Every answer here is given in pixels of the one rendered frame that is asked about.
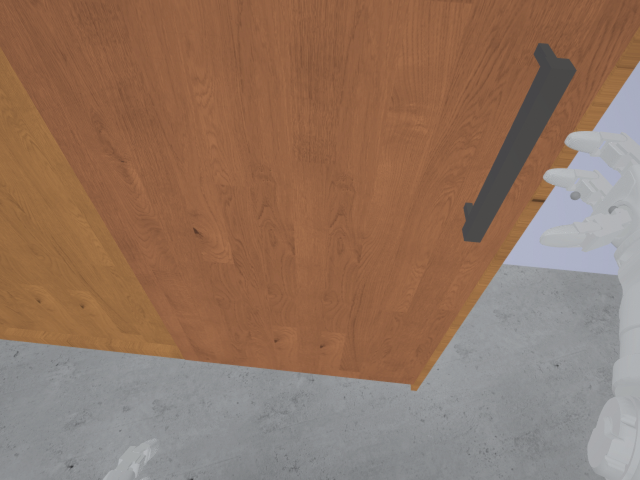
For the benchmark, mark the right robot forearm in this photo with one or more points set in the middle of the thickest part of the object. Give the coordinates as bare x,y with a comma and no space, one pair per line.
626,370

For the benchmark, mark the wardrobe door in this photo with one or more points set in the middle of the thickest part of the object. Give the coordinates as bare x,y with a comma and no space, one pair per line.
286,178
61,270

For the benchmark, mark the robot right upper arm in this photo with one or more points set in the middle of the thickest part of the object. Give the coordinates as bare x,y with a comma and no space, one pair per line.
614,446

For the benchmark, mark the robot right hand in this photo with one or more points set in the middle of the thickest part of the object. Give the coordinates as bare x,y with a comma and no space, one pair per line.
621,153

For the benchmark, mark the robot left hand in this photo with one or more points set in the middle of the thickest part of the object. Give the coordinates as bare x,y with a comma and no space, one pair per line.
132,461

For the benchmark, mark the handle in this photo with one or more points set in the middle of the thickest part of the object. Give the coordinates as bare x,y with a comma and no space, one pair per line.
548,87

